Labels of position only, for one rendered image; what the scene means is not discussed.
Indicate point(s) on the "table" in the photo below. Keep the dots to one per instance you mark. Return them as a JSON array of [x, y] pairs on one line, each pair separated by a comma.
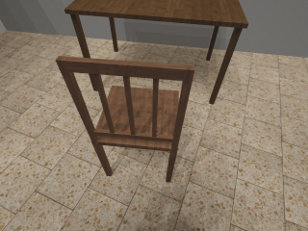
[[223, 13]]

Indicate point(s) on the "chair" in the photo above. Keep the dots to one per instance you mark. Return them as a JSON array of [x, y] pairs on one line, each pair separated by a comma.
[[141, 118]]

